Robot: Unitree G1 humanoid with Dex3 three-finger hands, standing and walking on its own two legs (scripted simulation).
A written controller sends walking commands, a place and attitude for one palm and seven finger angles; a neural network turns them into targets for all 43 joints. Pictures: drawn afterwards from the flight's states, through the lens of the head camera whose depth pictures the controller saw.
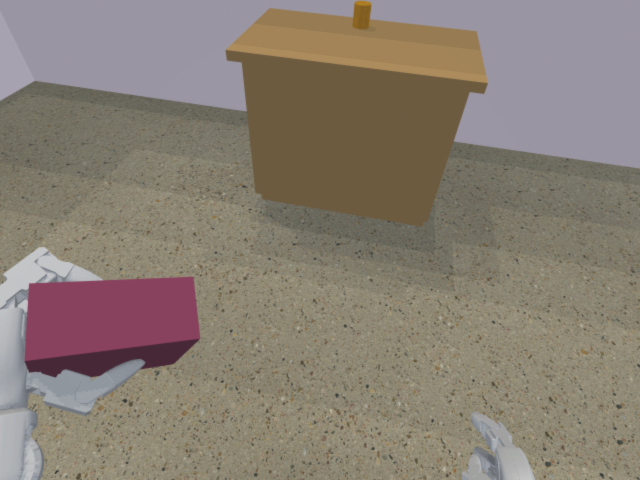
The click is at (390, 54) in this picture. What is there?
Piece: table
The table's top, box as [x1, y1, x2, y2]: [226, 8, 487, 93]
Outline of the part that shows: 226,49 227,60 480,93 484,92 487,84 476,31 371,19 369,21 368,28 357,29 352,26 352,17 269,8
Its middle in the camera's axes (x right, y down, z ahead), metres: +0.15 -0.72 +1.44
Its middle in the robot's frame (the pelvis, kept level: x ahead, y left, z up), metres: +1.56 -0.06 -0.04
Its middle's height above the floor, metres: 0.73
